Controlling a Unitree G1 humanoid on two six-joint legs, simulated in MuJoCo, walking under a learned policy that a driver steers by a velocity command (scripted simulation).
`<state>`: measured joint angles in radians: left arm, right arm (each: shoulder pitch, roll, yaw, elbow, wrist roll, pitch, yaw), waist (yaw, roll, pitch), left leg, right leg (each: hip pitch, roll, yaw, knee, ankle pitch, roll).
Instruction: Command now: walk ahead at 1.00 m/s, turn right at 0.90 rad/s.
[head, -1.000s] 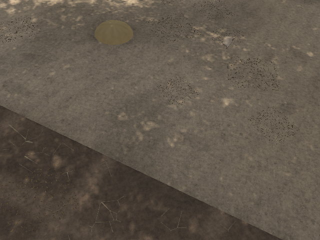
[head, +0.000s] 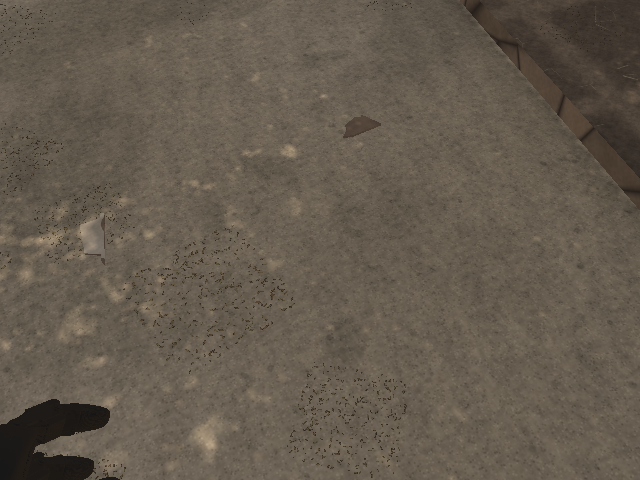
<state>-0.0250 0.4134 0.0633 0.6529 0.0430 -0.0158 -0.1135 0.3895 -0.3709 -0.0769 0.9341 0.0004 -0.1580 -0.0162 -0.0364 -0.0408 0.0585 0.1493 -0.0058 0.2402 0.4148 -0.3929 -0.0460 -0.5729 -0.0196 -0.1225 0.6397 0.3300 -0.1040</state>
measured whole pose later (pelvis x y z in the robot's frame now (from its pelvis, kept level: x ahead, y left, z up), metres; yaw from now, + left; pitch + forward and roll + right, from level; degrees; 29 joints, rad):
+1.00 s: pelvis +1.02 +0.06 -0.06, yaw +23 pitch +2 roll -2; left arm 0.17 0.29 0.02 0.73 0.06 -0.09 0.02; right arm 0.30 -0.36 -0.09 0.83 -0.02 -0.03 0.02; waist -0.04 0.04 0.03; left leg -0.39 -0.04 -0.04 1.29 -0.30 0.11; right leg -0.33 -0.02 -0.08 0.53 -0.24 0.01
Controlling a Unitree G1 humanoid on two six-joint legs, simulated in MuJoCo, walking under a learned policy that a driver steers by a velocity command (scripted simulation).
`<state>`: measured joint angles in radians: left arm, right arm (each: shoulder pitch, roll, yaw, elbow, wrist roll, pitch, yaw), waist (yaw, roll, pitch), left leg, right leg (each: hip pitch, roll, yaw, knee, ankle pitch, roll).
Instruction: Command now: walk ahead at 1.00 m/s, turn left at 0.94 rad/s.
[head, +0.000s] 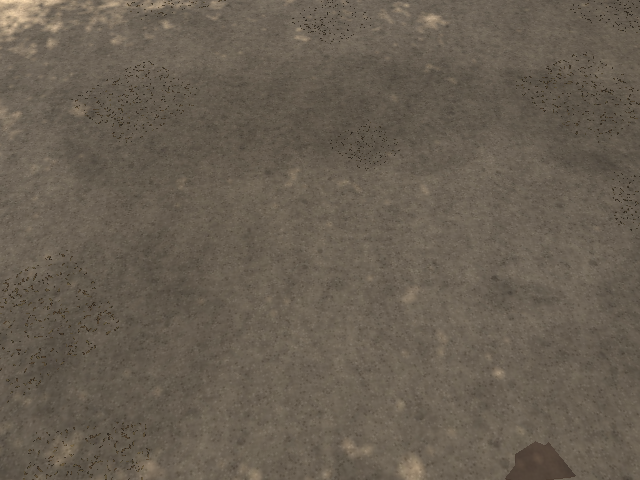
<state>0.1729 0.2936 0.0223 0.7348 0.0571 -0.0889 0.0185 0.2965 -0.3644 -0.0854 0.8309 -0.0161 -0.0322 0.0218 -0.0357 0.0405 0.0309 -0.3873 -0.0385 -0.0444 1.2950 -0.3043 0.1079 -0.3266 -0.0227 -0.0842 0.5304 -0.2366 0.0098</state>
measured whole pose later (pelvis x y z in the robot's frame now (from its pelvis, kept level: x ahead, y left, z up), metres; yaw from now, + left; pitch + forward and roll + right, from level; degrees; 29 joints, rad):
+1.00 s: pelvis +0.94 +0.18 +0.01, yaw +13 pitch +1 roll -2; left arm 0.53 0.29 0.07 0.90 0.01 -0.05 -0.02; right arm 0.04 -0.26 0.04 0.62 -0.05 -0.08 0.04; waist 0.08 0.02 0.01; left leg -0.67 0.11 -0.08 0.84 -0.15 -0.03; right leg -0.08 0.15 0.11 0.33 -0.26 -0.11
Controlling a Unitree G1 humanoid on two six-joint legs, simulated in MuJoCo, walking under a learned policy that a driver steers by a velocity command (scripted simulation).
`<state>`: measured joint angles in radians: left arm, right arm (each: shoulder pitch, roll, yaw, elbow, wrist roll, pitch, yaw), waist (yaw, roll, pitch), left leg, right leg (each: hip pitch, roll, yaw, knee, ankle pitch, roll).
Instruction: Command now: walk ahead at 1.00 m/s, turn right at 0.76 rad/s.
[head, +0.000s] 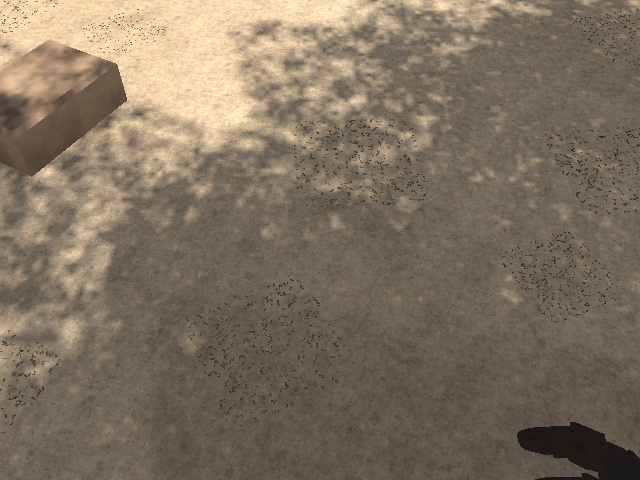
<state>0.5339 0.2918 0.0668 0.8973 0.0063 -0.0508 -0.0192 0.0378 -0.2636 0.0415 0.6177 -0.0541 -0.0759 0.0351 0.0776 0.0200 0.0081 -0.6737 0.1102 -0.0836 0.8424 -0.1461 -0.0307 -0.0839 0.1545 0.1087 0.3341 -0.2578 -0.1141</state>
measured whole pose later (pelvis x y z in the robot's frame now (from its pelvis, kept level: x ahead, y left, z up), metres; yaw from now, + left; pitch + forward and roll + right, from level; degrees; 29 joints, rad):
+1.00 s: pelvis +0.77 -0.12 -0.02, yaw -49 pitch +2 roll +0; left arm 0.20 0.29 0.07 0.68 -0.01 0.01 0.03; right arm 0.10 -0.27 -0.04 0.62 -0.04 -0.09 -0.01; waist 0.04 0.01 0.02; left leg -0.50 -0.02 -0.05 0.53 -0.01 -0.01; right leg -0.26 0.19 0.21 0.73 -0.44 -0.08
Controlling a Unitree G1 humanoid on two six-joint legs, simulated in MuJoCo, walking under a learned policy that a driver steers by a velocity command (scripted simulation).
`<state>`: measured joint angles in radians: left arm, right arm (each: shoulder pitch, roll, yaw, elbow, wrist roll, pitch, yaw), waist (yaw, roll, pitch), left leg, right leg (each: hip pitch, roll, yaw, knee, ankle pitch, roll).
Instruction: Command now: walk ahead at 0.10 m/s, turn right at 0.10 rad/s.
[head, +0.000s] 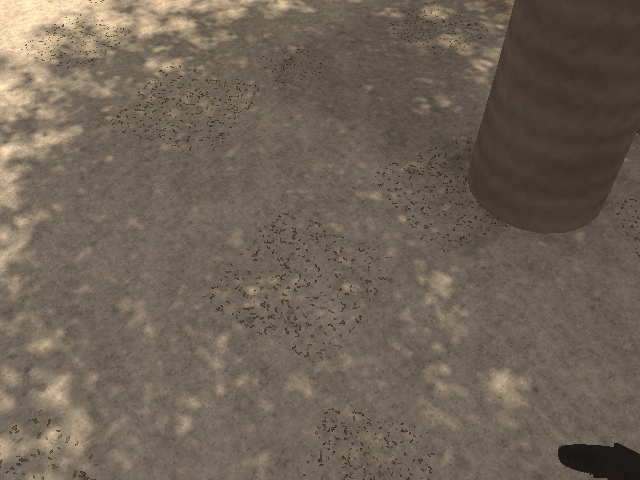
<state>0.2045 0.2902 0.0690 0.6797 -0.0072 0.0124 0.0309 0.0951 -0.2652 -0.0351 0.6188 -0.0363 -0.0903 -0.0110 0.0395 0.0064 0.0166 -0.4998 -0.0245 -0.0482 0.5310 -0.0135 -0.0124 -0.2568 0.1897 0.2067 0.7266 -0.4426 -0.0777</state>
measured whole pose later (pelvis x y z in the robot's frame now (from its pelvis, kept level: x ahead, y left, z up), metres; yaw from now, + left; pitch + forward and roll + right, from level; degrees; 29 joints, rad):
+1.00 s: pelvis +0.03 +0.05 +0.02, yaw +45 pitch +3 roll -1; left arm 0.12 0.33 0.09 0.71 0.01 0.01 0.03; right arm 0.15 -0.31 -0.08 0.59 0.00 0.04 -0.02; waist 0.01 -0.02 0.06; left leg -0.33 -0.05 -0.06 0.49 -0.20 0.05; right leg -0.58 -0.03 0.02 1.05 -0.37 0.08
